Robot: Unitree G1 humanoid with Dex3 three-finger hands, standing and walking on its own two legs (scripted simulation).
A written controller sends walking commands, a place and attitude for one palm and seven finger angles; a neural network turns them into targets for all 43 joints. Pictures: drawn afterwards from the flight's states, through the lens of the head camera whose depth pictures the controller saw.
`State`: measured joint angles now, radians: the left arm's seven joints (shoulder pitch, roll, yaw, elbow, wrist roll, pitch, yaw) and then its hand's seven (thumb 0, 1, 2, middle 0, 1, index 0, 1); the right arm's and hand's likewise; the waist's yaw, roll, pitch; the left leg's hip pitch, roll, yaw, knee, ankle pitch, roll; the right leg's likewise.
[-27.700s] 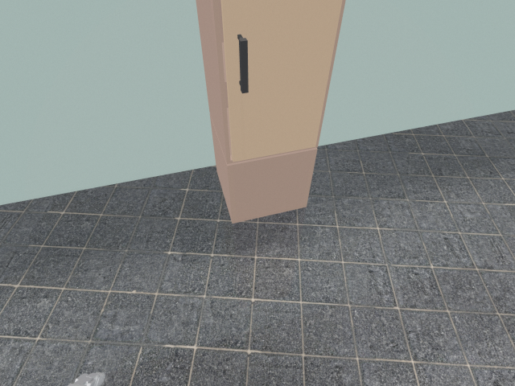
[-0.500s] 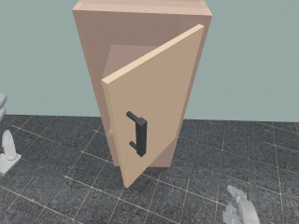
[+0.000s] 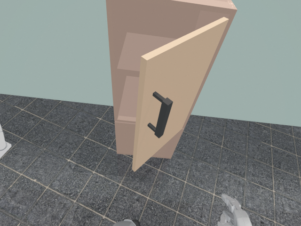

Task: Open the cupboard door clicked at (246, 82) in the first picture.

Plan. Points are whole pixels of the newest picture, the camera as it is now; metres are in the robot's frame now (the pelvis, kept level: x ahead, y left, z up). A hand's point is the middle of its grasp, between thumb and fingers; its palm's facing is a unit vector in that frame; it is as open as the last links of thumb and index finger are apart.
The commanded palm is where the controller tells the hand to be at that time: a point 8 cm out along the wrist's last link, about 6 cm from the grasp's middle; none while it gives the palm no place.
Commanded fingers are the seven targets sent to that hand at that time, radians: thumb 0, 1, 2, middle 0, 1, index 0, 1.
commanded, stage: step back with the hand held close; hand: left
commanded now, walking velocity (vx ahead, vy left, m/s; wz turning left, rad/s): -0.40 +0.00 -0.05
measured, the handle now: (157, 115) +0.40 +0.01 +0.06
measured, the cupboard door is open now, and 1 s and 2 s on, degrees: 49 49 49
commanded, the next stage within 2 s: stop stepping back and stand still in 0.20 s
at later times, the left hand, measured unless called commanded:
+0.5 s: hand out of the picture +0.12 +0.29 +0.18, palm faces +0.41 -0.85 -0.33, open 7.4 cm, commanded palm +0.07 +0.32 +0.18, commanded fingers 0.00 0.90 0.90 -0.20 -0.30 -0.20 -0.30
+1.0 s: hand out of the picture +0.00 +0.32 +0.18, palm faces +0.46 -0.83 -0.31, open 7.4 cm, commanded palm -0.06 +0.36 +0.18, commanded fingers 0.00 0.90 0.90 -0.20 -0.30 -0.20 -0.30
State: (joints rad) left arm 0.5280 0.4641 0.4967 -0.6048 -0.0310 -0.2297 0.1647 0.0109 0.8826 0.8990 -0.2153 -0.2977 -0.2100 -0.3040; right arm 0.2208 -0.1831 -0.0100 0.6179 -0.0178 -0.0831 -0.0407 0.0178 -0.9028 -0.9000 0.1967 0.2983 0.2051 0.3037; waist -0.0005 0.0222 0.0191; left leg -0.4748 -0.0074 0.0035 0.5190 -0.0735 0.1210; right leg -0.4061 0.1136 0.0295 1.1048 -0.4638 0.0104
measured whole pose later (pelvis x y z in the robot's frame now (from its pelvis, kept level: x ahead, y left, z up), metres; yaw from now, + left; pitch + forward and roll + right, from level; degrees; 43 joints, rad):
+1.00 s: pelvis -0.22 +0.07 +0.01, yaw -4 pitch +1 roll +1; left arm 0.43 0.33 0.38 -0.40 -0.02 -0.15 0.17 0.01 0.89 0.90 -0.21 -0.30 -0.20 -0.30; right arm 0.27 -0.24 -0.01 0.67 -0.02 -0.11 -0.10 0.02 -0.90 -0.90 0.20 0.30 0.21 0.30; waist 0.01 -0.04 -0.10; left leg -0.27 0.06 0.07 0.65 -0.41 0.03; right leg -0.31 -0.03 -0.13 0.53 -0.27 -0.06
